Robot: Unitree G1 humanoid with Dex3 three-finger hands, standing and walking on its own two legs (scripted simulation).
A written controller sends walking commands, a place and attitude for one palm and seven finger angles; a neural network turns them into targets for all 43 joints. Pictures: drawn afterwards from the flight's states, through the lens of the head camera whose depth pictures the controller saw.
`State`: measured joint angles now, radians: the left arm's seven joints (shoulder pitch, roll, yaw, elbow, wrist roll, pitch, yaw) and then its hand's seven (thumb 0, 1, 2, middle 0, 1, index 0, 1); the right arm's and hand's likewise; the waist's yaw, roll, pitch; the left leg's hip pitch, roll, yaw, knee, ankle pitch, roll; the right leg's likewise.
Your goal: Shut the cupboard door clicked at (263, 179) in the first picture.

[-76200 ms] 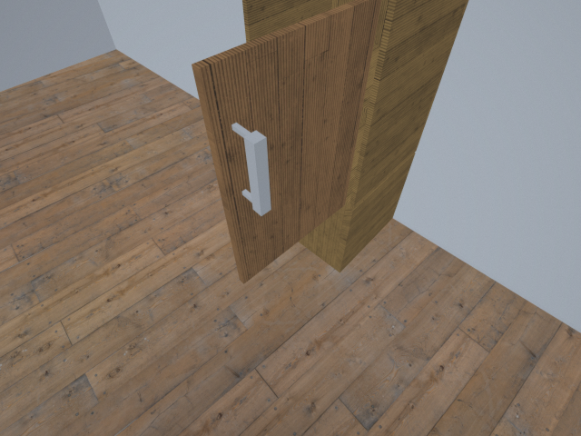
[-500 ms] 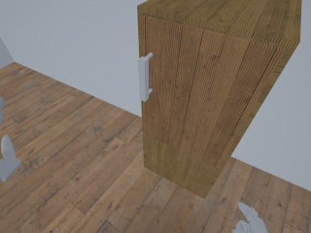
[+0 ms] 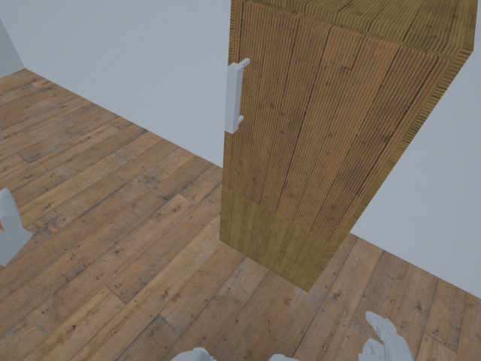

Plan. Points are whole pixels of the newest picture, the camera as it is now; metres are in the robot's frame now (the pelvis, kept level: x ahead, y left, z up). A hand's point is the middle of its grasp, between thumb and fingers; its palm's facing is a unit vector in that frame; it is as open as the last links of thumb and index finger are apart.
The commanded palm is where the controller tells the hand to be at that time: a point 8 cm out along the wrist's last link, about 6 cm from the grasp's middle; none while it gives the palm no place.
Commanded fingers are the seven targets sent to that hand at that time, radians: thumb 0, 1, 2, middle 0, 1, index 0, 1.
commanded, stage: step back with the hand held close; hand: left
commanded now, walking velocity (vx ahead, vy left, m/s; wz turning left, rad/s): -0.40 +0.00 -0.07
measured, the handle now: (238, 96) +0.67 +0.03 +0.08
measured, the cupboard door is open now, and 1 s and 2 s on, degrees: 0 0 0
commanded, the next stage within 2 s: stop stepping back and stand still in 0.34 s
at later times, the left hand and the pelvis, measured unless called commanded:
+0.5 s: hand out of the picture +0.11 +0.25 +0.20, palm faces +0.24 -0.87 -0.43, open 7.4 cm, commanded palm +0.04 +0.31 +0.21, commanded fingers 0.00 0.90 0.90 -0.20 -0.30 -0.20 -0.30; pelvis -0.13 +0.02 +0.01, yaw -6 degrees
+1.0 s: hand out of the picture -0.04 +0.42 +0.23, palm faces +0.45 -0.87 -0.21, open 7.4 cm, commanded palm -0.09 +0.45 +0.21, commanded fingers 0.00 0.90 0.90 -0.20 -0.30 -0.20 -0.30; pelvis -0.27 +0.17 -0.07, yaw -8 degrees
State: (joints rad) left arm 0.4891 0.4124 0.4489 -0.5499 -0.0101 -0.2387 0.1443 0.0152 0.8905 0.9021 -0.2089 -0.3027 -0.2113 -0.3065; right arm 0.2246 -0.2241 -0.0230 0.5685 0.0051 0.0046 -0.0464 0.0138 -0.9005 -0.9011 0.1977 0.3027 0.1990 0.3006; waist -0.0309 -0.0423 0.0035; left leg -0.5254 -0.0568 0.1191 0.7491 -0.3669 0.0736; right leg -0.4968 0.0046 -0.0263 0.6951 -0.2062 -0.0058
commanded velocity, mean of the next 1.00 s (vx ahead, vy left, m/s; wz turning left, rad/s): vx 0.04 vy -0.09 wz -0.02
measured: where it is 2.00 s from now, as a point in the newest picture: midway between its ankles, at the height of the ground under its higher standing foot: outside the picture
